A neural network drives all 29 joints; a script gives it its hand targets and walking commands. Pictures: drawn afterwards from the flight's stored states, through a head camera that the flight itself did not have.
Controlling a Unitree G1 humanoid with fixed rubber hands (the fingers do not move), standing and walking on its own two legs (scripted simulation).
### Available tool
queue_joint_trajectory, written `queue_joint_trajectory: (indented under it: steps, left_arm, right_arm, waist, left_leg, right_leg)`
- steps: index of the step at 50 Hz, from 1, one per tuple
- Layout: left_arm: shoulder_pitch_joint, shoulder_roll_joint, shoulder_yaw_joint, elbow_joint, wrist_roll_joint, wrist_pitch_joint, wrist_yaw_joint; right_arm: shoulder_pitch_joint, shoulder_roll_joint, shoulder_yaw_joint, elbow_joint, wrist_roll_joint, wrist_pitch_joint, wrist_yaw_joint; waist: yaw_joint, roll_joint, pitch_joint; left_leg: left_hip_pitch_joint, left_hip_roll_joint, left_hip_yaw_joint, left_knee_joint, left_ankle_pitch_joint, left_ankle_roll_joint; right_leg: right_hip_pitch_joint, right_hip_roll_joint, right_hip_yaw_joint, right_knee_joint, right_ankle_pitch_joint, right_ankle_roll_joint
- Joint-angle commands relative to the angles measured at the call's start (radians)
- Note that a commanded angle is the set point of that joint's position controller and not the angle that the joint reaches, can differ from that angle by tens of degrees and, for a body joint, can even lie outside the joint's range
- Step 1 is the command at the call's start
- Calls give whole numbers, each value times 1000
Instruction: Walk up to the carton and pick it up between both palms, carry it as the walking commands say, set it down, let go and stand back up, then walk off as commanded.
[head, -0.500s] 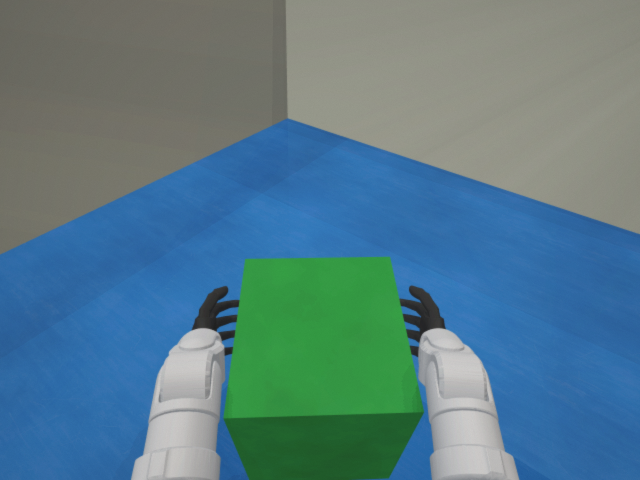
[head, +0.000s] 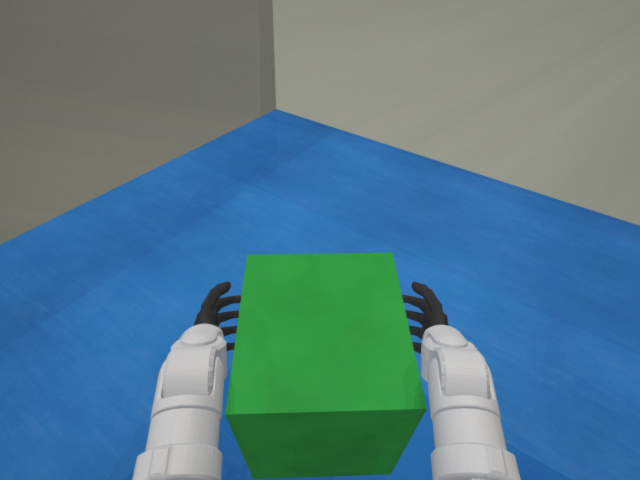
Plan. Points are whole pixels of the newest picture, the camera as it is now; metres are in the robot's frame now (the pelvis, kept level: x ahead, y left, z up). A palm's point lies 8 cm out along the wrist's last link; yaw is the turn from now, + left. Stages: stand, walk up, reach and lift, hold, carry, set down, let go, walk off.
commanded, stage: reach and lift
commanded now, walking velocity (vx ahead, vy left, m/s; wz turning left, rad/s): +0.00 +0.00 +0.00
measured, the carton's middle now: (321, 368) +0.30 +0.00 -0.02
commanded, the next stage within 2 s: hold in 0.52 s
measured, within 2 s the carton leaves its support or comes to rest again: neither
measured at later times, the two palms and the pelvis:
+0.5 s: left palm (207, 344) +0.29 +0.14 +0.05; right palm (435, 343) +0.29 -0.15 +0.06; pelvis +0.00 +0.00 +0.00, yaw +0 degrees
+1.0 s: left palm (204, 346) +0.28 +0.15 +0.05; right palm (433, 346) +0.29 -0.14 +0.06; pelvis +0.00 +0.00 +0.00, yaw +0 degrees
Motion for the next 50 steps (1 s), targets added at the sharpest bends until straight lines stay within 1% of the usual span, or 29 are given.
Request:
queue_joint_trajectory:
  steps: [1, 10, 18, 25, 37, 50]
  left_arm:
    - [-503, -934, -547, -14, -265, -27, -240]
    - [-457, -927, -564, -53, -277, -21, -241]
    - [-423, -921, -574, -81, -285, -17, -244]
    - [-421, -916, -574, -86, -286, -16, -247]
    - [-462, -925, -561, -55, -278, -18, -254]
    - [-471, -940, -561, -42, -276, -18, -253]
  right_arm:
    - [-483, 914, 528, 12, 246, -14, 228]
    - [-425, 922, 546, -21, 256, -5, 223]
    - [-385, 930, 562, -46, 267, 2, 219]
    - [-380, 932, 564, -51, 272, 4, 218]
    - [-418, 938, 547, -19, 267, 0, 223]
    - [-431, 928, 543, -14, 266, -3, 229]
  waist:
    - [1, 13, -221]
    - [-2, 11, -219]
    - [-2, 8, -209]
    - [-2, 7, -191]
    - [-1, 9, -174]
    - [0, 14, -180]
  left_leg:
    - [122, -20, 33, -41, 131, -24]
    - [129, -23, 30, -46, 166, -22]
    - [123, -25, 29, -50, 167, -18]
    - [112, -26, 31, -51, 133, -14]
    - [95, -22, 35, -49, 65, -11]
    - [102, -18, 31, -48, 75, -12]
  right_leg:
    - [-37, 23, -49, -71, 134, 8]
    - [-11, 20, -45, -74, 181, 11]
    - [6, 17, -42, -78, 197, 12]
    - [1, 15, -44, -82, 164, 11]
    - [-19, 14, -50, -82, 86, 5]
    - [-22, 16, -52, -78, 85, -2]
